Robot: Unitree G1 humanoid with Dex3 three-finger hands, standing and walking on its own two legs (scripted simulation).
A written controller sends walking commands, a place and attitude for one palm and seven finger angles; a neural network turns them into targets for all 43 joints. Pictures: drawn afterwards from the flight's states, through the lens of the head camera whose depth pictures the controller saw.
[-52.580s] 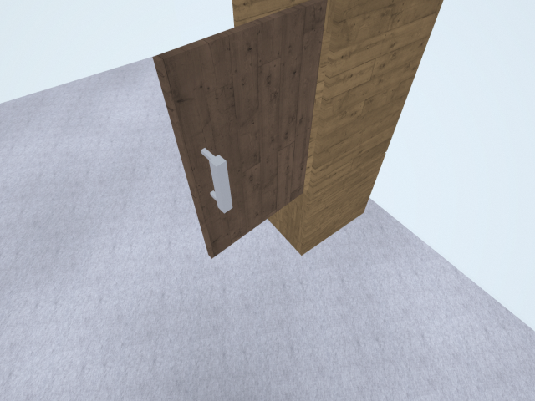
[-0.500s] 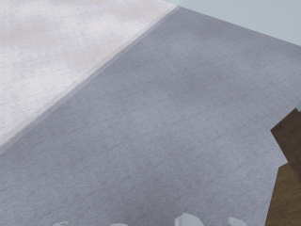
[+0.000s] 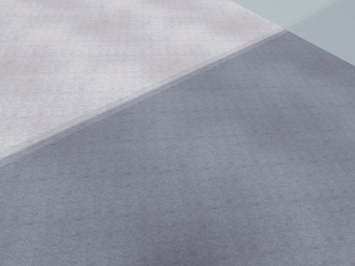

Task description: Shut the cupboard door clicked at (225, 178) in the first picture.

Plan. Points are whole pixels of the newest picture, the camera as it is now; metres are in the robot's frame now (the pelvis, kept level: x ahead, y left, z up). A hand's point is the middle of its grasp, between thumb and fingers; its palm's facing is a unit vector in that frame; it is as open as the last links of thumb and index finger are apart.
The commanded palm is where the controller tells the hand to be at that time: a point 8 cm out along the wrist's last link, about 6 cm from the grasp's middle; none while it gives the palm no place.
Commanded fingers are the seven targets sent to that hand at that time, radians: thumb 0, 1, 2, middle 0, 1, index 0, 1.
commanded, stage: walk to a spot facing it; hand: left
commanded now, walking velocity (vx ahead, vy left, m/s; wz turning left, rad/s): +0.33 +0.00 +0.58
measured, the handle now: out of the picture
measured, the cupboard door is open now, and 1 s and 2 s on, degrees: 40 40 40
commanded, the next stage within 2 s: turn to face it in 0.84 s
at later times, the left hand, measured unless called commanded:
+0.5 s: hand (117, 217) +0.24 +0.17 -0.13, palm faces +0.20 -0.94 -0.27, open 7.4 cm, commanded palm none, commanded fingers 0.00 0.90 0.90 -0.20 -0.30 -0.20 -0.30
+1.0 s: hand (108, 245) +0.19 +0.19 -0.18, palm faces +0.54 -0.81 -0.23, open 7.4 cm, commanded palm none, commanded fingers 0.00 0.90 0.90 -0.20 -0.30 -0.20 -0.30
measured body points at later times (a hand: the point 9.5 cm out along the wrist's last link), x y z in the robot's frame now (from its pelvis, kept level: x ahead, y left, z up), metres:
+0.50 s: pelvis +0.16 -0.05 +0.01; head +0.21 -0.07 +0.45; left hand +0.23 +0.22 -0.11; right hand +0.20 -0.29 -0.16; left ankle +0.02 +0.07 -0.63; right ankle +0.24 -0.13 -0.72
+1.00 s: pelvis +0.28 +0.01 +0.00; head +0.32 +0.05 +0.44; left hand +0.16 +0.23 -0.16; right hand +0.53 -0.13 -0.12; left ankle +0.28 +0.10 -0.72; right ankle +0.28 -0.14 -0.66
